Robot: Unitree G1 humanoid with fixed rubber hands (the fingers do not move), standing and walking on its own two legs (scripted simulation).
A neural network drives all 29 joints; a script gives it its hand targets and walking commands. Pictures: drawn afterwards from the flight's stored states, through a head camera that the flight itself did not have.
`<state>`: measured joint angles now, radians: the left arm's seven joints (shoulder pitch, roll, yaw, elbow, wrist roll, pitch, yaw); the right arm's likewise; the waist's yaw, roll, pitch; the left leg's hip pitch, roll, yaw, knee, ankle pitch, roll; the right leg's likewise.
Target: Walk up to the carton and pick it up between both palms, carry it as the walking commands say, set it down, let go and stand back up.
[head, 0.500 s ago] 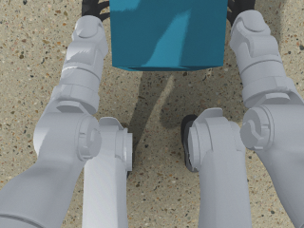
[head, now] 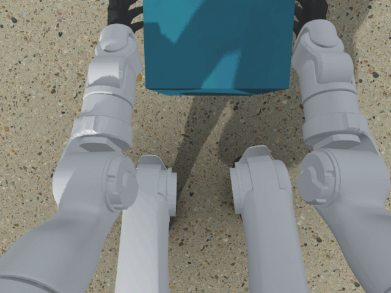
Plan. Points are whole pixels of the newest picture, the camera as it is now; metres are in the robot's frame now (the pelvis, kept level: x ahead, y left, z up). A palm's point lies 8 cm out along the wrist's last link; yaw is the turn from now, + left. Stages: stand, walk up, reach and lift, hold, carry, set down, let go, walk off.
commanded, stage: reach and lift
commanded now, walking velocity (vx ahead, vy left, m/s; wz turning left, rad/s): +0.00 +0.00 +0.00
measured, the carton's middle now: (212, 39) +0.53 -0.06 -0.19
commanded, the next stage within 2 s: none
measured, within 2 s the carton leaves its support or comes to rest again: neither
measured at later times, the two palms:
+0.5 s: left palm (106, 17) +0.54 +0.09 -0.06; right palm (324, 15) +0.50 -0.21 -0.06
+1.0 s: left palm (82, 7) +0.52 +0.09 +0.02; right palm (359, 3) +0.48 -0.21 +0.01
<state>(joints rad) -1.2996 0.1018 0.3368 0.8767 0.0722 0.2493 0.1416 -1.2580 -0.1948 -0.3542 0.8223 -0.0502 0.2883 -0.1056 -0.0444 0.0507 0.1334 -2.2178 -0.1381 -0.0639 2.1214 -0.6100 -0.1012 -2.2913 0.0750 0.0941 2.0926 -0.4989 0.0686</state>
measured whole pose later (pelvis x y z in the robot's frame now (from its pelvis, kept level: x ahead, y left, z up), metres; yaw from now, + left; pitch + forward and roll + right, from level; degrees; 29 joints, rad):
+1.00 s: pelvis +0.00 +0.01 +0.09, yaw -1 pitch +41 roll +2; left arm -1.14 0.00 0.43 0.77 0.18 0.33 0.10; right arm -1.09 -0.07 -0.49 0.69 -0.19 0.36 -0.03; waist -0.04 0.04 -0.04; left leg -1.99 -0.16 -0.10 1.82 -0.55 -0.09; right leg -2.04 0.10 0.11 1.79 -0.46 0.08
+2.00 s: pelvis +0.04 +0.00 +0.22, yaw -2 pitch +33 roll +2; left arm -0.81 -0.08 0.43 0.75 0.21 0.29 0.08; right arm -0.81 0.03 -0.48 0.70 -0.24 0.33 -0.03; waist -0.03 0.03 -0.19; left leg -1.45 -0.14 -0.12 1.39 -0.52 -0.05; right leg -1.51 0.09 0.14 1.38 -0.45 0.06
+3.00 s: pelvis +0.09 +0.01 +0.35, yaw -4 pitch +17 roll +0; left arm -0.44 -0.17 0.34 0.60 0.25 0.29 0.06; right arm -0.45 0.10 -0.39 0.56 -0.25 0.33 0.01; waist -0.03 0.04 -0.13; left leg -0.73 -0.09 -0.14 0.77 -0.34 -0.01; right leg -0.78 0.06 0.17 0.75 -0.28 0.05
